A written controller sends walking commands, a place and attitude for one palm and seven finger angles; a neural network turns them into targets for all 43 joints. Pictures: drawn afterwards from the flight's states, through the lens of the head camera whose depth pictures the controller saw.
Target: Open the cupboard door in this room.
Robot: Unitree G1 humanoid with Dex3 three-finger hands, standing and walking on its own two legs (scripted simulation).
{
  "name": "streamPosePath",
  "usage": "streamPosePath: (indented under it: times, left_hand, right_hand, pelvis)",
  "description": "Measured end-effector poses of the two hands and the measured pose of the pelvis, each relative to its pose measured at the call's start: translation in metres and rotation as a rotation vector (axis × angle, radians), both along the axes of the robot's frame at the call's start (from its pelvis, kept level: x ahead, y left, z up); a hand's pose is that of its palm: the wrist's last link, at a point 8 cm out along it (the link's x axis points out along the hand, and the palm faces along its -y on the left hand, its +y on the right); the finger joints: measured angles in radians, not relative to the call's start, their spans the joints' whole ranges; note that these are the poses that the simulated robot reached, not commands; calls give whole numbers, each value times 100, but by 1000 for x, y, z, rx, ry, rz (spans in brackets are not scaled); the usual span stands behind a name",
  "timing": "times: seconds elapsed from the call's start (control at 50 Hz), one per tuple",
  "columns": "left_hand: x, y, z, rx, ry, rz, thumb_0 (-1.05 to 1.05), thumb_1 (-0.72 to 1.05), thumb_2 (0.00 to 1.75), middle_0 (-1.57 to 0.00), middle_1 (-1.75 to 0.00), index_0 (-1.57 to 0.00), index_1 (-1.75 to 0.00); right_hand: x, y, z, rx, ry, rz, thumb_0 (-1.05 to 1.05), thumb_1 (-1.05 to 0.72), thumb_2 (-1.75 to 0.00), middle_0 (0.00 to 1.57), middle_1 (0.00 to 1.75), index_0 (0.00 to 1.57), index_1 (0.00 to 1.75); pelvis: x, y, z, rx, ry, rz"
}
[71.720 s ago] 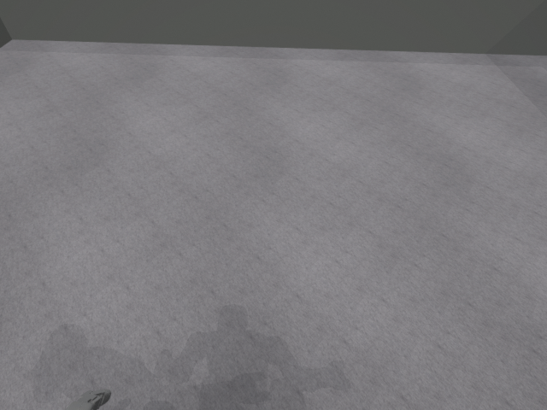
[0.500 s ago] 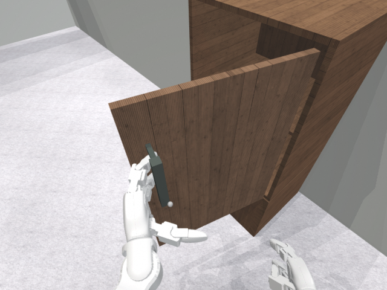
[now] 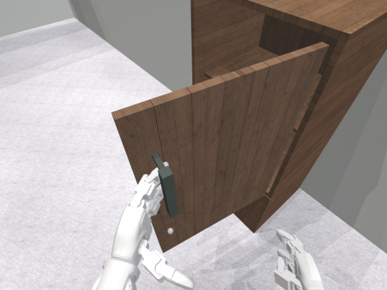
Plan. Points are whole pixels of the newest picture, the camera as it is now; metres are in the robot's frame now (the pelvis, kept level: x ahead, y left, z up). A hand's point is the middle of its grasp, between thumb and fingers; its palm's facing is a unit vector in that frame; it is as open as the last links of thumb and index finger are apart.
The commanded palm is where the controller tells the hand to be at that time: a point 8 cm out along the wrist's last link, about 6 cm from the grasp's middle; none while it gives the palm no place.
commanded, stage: slide the hand sideways off the handle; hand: left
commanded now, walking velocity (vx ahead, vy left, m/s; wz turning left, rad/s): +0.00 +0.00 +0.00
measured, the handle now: (165, 186) +0.29 +0.08 +0.09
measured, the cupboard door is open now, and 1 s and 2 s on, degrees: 79 79 79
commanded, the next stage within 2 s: draw the hand back to the body in 0.74 s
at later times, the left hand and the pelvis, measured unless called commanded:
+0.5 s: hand (138, 251) +0.17 +0.10 +0.09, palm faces -0.09 -0.99 -0.04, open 16.3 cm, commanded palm +0.14 +0.16 +0.09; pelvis +0.01 -0.01 -0.01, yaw +0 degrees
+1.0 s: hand (113, 260) +0.16 +0.14 +0.10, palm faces -0.10 -0.99 -0.08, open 16.3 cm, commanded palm +0.13 +0.20 +0.11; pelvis -0.01 +0.00 -0.02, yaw +0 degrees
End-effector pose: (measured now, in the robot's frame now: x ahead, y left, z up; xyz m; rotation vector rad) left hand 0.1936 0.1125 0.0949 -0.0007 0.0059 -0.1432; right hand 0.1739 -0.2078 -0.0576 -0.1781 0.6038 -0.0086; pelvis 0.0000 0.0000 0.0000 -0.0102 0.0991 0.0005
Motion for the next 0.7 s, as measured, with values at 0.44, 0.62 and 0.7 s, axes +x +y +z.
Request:
streamPosePath:
  times: [0.44, 0.62, 0.7]
  left_hand:
    - [-30, 39, -3, 41, 45, 40, -1, -50, 30, -15, -30, -15, -30]
    - [-45, 53, 1, 43, 29, 54, -1, -50, 30, -15, -30, -15, -30]
    - [-51, 57, -2, 48, 36, 46, -1, -50, 30, -15, -30, -15, -30]
  right_hand:
    - [4, -21, -10, -21, -7, -49, 2, -90, -90, 20, 30, 20, 30]
    - [9, -24, -8, -20, -40, -69, 2, -90, -90, 20, 30, 20, 30]
    - [10, -24, -8, -20, -52, -75, 2, -90, -90, 20, 30, 20, 30]
  pelvis:
    - [9, -9, -10, -5, 39, -1]
    - [8, -10, -13, -12, 39, 5]
    - [5, -10, -14, -14, 38, 4]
